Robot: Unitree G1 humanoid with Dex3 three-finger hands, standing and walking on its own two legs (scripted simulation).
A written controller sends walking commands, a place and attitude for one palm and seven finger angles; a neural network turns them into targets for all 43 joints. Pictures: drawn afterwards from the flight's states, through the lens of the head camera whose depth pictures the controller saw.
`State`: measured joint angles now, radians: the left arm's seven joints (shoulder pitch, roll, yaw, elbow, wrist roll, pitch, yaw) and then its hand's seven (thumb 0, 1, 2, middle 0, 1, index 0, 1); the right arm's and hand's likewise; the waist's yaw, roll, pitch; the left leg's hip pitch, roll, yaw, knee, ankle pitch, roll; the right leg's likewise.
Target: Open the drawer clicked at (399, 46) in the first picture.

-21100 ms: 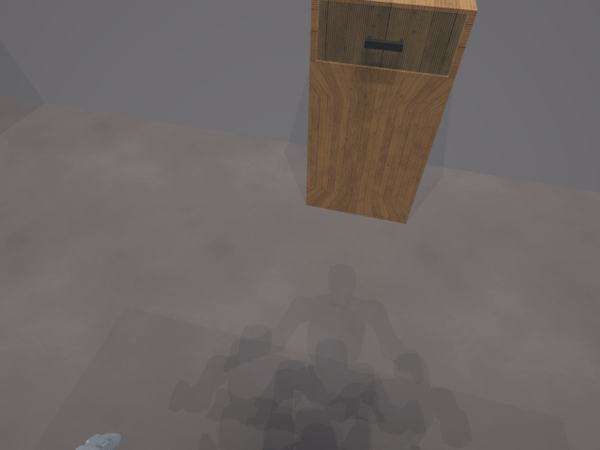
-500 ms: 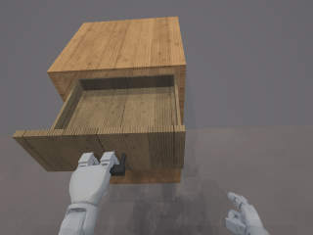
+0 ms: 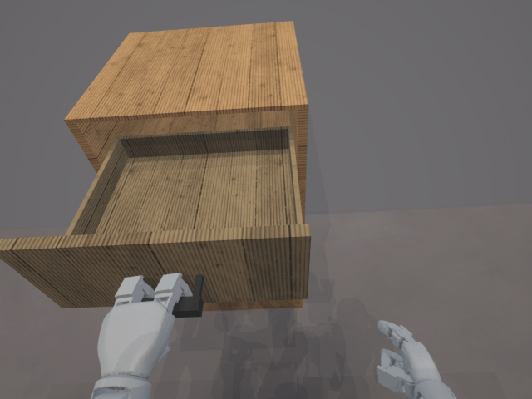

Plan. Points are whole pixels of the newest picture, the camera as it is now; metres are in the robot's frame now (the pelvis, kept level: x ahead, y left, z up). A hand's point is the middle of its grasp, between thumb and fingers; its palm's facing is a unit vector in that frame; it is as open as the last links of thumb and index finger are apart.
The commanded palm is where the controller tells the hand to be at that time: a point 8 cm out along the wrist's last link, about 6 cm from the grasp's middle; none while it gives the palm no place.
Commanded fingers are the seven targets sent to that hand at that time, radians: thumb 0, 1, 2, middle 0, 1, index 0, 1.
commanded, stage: open the thumb to release the handle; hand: left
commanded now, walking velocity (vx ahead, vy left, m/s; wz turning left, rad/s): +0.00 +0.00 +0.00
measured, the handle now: (163, 295) +0.25 +0.18 +0.05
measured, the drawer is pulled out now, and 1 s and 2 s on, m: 0.30 0.28 0.28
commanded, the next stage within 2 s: lift the hand off the handle in 0.48 s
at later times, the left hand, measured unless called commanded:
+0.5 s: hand (159, 337) +0.20 +0.18 +0.03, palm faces +0.05 -0.16 -0.99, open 12.4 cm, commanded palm +0.16 +0.20 +0.08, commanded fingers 0.00 -0.50 0.30 -0.30 -1.20 -0.30 -1.20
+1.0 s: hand (161, 327) +0.21 +0.18 +0.03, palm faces +0.05 -0.15 -0.99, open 13.8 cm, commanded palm +0.18 +0.19 +0.10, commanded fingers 0.00 -0.50 0.30 -0.30 -1.20 -0.30 -1.20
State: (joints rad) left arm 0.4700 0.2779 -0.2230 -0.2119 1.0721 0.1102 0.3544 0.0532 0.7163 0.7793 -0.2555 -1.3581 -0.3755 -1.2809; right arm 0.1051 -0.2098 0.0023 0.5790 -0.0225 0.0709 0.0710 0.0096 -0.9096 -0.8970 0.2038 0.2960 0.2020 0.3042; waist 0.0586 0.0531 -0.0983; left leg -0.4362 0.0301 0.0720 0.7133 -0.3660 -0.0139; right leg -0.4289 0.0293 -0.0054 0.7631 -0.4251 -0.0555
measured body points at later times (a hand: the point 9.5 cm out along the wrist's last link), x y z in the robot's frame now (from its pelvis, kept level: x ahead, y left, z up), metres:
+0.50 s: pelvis -0.01 +0.00 +0.01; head -0.01 -0.04 +0.45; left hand +0.19 +0.18 +0.08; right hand +0.22 -0.20 -0.09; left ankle +0.00 +0.13 -0.71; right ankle -0.02 -0.08 -0.71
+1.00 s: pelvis -0.02 +0.00 +0.01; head -0.03 -0.04 +0.46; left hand +0.20 +0.18 +0.08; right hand +0.20 -0.19 -0.10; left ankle +0.00 +0.13 -0.71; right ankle -0.02 -0.08 -0.71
